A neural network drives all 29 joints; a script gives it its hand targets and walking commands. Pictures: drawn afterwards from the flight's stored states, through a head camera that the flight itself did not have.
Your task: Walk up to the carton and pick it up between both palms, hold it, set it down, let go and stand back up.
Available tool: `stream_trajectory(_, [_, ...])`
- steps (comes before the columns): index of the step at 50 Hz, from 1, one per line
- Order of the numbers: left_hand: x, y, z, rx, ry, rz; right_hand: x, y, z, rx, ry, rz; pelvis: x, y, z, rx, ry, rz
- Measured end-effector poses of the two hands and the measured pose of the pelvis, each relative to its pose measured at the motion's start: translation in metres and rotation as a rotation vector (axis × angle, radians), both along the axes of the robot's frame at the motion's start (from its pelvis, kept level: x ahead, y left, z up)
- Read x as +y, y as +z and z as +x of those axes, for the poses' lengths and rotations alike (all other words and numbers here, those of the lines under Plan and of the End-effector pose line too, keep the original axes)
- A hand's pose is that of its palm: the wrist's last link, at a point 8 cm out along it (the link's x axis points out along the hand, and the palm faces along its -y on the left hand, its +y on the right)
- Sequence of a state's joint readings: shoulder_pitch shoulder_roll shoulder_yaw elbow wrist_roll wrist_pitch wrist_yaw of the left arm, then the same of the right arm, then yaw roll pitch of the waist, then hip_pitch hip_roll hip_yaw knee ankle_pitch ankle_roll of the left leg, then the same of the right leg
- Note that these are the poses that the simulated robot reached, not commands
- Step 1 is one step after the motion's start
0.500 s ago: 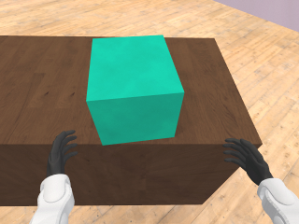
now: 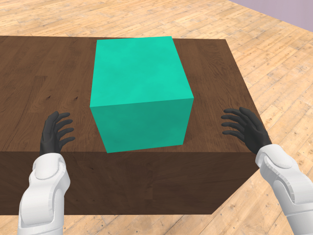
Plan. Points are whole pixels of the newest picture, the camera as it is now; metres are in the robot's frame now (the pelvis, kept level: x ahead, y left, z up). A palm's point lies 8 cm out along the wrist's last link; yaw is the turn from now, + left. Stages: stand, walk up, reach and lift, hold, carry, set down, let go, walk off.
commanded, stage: reach and lift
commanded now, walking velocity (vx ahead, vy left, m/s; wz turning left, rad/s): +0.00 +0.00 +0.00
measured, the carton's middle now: (140, 92) +0.48 +0.06 +0.09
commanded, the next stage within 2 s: none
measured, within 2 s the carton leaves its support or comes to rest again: neither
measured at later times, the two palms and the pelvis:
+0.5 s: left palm (49, 118) +0.33 +0.24 +0.15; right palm (248, 100) +0.39 -0.20 +0.15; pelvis +0.00 +0.00 +0.00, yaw +0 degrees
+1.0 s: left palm (46, 90) +0.38 +0.25 +0.18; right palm (238, 73) +0.45 -0.18 +0.19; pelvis +0.00 +0.01 +0.00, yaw +0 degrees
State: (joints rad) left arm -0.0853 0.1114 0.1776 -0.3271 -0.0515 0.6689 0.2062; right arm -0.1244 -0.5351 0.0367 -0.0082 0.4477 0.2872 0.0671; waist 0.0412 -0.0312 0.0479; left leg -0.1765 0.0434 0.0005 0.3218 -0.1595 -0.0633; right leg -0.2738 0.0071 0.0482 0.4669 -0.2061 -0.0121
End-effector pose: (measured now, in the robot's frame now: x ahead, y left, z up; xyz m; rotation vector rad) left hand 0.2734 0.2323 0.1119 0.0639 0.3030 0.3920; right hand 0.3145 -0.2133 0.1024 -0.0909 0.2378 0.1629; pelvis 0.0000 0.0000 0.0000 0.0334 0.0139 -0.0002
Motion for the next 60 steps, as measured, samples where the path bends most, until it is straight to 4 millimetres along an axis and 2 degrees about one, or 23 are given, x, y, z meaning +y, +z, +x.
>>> stream_trajectory(9, [0.004, 0.026, 0.018, -0.067, 0.013, -0.013, 0.007, 0.019, 0.027, -0.027, 0.013, 0.012, 0.000, 0.000, 0.000, 0.000, 0.000, 0.000])
stream_trajectory(14, [0.004, 0.024, 0.032, -0.028, 0.011, -0.038, 0.010, 0.019, 0.044, 0.004, 0.007, 0.018, 0.000, 0.000, 0.000, 0.002, -0.001, -0.001])
stream_trajectory(23, [0.007, 0.037, 0.049, -0.047, 0.015, -0.054, 0.015, 0.048, 0.069, -0.055, 0.015, 0.009, 0.001, 0.000, 0.000, 0.005, -0.001, -0.004])
stream_trajectory(31, [0.014, 0.053, 0.066, -0.062, 0.030, -0.064, 0.022, 0.054, 0.096, -0.015, 0.013, 0.018, 0.001, 0.001, 0.001, 0.007, -0.001, -0.004])
stream_trajectory(36, [0.021, 0.060, 0.073, -0.060, 0.037, -0.050, 0.034, 0.068, 0.106, -0.045, 0.030, 0.029, 0.002, 0.001, 0.001, 0.009, -0.002, -0.006])
stream_trajectory(44, [0.025, 0.065, 0.089, -0.035, 0.035, -0.072, 0.034, 0.078, 0.121, -0.027, -0.004, 0.037, 0.005, 0.001, 0.001, 0.015, -0.002, -0.010])
stream_trajectory(53, [0.017, 0.078, 0.110, -0.027, 0.009, -0.053, 0.037, 0.088, 0.136, -0.018, -0.014, 0.050, 0.005, 0.001, 0.003, 0.023, -0.003, -0.014])
stream_trajectory(57, [0.016, 0.080, 0.116, -0.015, 0.009, -0.051, 0.038, 0.089, 0.143, -0.001, -0.018, 0.053, 0.005, 0.001, 0.005, 0.032, -0.004, -0.016])
stream_trajectory(60, [0.017, 0.074, 0.119, 0.006, 0.012, -0.053, 0.040, 0.085, 0.147, 0.015, -0.017, 0.046, 0.004, 0.001, 0.006, 0.034, -0.005, -0.017])
